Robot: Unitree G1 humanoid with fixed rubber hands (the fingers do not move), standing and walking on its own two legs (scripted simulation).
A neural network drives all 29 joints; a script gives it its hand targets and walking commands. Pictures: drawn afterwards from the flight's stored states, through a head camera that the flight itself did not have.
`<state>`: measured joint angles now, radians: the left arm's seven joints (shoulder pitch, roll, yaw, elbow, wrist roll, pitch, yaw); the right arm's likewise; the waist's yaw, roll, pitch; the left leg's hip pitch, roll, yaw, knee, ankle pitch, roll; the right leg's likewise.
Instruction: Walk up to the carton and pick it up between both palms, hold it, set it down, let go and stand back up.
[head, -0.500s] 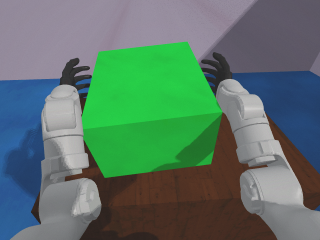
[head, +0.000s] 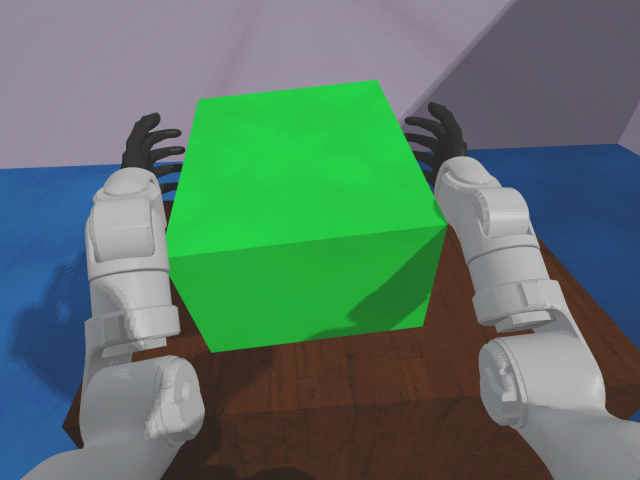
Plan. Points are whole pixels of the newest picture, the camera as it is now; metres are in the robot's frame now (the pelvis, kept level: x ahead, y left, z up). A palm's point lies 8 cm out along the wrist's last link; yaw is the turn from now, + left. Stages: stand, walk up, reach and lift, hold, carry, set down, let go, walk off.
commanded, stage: hold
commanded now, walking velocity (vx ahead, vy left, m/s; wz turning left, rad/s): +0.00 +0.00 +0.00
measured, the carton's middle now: (301, 203) +0.41 -0.01 +0.19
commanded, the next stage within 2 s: none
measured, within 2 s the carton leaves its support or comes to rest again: neither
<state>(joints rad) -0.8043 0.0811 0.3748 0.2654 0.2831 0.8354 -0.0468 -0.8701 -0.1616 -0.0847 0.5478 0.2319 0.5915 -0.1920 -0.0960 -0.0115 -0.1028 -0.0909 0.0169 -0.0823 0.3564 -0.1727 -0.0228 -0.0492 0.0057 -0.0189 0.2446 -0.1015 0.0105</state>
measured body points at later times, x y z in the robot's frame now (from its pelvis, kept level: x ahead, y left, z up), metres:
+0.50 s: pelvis +0.00 +0.00 +0.00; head -0.08 +0.02 +0.44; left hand +0.38 +0.18 +0.26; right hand +0.37 -0.18 +0.26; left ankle +0.02 +0.13 -0.75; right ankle +0.03 -0.13 -0.75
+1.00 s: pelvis +0.00 +0.00 +0.00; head -0.07 +0.02 +0.44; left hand +0.39 +0.19 +0.25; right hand +0.38 -0.17 +0.26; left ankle +0.02 +0.13 -0.75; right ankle +0.03 -0.13 -0.75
